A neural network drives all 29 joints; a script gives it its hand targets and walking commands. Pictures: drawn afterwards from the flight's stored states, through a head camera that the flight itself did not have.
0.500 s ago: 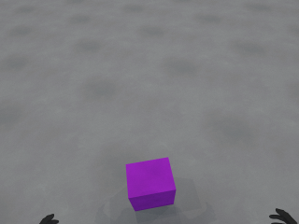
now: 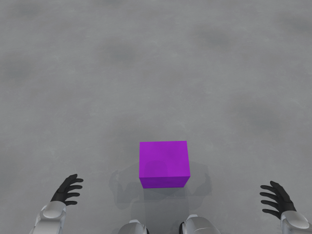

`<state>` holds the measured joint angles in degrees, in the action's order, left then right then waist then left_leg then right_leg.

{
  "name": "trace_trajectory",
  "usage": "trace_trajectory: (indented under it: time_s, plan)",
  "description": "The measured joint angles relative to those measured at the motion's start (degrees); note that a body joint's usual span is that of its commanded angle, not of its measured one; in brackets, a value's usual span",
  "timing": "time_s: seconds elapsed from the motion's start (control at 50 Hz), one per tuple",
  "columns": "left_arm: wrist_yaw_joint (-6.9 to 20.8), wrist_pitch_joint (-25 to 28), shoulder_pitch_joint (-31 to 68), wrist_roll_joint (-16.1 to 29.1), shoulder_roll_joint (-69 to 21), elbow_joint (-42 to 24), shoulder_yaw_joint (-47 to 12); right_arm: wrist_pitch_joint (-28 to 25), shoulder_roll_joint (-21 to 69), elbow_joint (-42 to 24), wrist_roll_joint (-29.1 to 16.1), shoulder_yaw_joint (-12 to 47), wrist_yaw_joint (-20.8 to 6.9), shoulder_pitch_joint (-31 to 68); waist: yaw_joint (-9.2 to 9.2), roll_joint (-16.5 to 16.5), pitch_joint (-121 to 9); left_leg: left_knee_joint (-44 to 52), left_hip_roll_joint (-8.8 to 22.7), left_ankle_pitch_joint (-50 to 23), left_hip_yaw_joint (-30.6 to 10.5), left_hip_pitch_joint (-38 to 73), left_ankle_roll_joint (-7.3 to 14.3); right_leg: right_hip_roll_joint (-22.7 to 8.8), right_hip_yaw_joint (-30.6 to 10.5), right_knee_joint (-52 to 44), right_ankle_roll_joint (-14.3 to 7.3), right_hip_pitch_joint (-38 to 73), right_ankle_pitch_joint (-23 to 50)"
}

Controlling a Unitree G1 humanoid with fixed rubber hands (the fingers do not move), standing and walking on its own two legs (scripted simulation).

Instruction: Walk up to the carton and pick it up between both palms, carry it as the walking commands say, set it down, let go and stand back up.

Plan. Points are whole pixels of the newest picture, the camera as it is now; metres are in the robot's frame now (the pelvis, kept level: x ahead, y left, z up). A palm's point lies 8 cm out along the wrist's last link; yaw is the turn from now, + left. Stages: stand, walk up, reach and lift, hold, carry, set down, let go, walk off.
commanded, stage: reach and lift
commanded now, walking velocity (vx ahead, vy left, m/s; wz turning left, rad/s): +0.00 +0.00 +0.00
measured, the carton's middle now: (163, 166) +0.44 -0.04 -0.60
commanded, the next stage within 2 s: none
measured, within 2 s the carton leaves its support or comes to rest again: neither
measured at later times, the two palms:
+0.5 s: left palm (83, 163) +0.34 +0.23 -0.12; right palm (255, 173) +0.26 -0.29 -0.13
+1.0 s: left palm (103, 139) +0.44 +0.19 -0.18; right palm (226, 140) +0.40 -0.25 -0.18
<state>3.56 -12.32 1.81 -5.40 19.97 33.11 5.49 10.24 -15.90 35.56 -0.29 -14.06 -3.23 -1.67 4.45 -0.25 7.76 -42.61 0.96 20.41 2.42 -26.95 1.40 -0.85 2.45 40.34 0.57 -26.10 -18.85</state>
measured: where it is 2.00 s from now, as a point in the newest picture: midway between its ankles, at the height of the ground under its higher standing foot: outside the picture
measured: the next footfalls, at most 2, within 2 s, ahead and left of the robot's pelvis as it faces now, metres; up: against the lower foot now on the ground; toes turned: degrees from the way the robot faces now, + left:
none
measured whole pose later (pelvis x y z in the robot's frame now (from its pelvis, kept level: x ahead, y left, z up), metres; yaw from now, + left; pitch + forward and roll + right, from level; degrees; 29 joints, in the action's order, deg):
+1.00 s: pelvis -0.05 -0.01 -0.09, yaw +0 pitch +40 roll +0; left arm 1.6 -8.4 59.0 1.8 19.4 54.4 13.1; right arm 7.6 -14.4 47.3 -4.8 -17.1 1.0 51.7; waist 3.5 -0.6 -2.7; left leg -61.7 1.2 18.6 2.0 -83.1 1.0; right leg -1.4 2.6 61.1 -0.6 -82.9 -18.1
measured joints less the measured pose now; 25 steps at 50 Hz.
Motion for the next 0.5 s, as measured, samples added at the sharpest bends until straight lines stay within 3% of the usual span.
trace_trajectory:
  time_s: [0.24,0.5]
  plan:
    - [-2.50,-0.20,14.06,2.47,-1.26,4.32,1.44,0.12,0.06,0.24,-2.66,1.00,0.63,10.06,1.05,-0.50,-3.96,-7.81,-0.43,0.88,0.96,-15.68,0.42,-0.78,-1.09,9.42,0.27,-16.67,-1.52]
    - [-0.39,-0.74,32.12,5.43,1.90,12.29,3.10,2.12,0.56,3.55,-5.23,1.47,2.77,27.98,0.54,-0.55,-3.87,-11.95,0.16,-1.62,-0.12,-30.02,-0.20,-0.40,-0.05,13.47,-0.70,-30.68,0.69]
